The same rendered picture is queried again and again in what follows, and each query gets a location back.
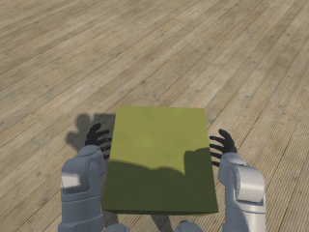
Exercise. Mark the left robot forearm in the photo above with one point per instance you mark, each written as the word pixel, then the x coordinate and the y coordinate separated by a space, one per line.
pixel 80 190

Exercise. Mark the robot right thigh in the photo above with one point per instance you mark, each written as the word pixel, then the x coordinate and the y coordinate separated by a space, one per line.
pixel 188 226

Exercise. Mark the carton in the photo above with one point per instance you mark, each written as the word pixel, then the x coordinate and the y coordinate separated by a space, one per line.
pixel 160 163

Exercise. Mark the left robot hand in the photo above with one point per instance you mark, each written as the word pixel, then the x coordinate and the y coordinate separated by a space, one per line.
pixel 92 136

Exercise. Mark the right robot hand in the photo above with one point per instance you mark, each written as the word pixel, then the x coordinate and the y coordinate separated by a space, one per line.
pixel 228 143

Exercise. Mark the right robot forearm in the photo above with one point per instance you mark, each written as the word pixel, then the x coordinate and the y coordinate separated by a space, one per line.
pixel 245 195

